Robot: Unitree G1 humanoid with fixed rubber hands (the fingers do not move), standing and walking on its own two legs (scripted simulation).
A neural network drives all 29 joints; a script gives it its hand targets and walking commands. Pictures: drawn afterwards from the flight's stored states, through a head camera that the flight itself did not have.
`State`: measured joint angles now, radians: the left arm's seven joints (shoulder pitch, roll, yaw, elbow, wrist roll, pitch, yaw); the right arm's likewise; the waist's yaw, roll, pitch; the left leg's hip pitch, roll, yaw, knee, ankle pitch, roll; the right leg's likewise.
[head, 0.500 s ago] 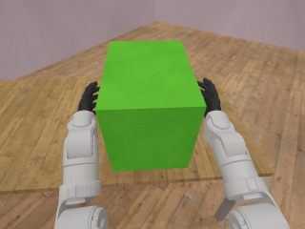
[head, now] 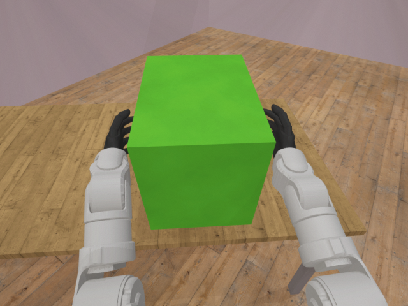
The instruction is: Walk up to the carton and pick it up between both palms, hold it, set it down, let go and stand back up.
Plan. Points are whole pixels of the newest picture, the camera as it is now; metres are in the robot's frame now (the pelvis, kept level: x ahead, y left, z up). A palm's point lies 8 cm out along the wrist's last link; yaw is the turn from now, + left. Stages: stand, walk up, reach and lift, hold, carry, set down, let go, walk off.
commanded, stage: hold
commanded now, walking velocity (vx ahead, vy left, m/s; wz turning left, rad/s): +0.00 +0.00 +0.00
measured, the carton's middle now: (198, 138) +0.44 +0.01 +0.13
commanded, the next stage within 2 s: set down in 0.34 s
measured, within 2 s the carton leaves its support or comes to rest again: neither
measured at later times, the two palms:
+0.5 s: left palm (115, 148) +0.36 +0.17 +0.17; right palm (280, 143) +0.36 -0.14 +0.18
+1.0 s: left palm (121, 165) +0.39 +0.17 +0.11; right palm (268, 153) +0.39 -0.13 +0.13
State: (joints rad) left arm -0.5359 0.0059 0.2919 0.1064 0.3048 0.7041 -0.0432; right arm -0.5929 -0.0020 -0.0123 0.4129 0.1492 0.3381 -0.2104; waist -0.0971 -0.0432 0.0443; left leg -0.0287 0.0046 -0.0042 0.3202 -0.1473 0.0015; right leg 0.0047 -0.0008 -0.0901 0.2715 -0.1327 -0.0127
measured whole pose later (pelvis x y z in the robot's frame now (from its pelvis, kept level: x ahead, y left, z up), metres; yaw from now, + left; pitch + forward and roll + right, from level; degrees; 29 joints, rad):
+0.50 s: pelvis +0.00 +0.00 +0.00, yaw +0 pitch -8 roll -1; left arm -0.56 0.01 0.31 0.17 0.31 0.67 -0.04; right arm -0.62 0.00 -0.03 0.45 0.13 0.32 -0.20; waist -0.08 -0.04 0.03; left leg -0.03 0.01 0.00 0.32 -0.15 0.00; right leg 0.00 0.00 -0.08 0.28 -0.13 -0.01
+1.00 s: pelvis +0.03 +0.00 +0.00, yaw +1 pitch -6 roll -1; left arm -0.48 0.00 0.26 0.34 0.29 0.38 0.00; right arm -0.53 0.03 -0.09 0.63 0.02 -0.06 -0.15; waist -0.05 -0.06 0.06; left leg -0.03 0.01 -0.02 0.33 -0.19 0.00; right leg 0.03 0.00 -0.11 0.24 -0.15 -0.01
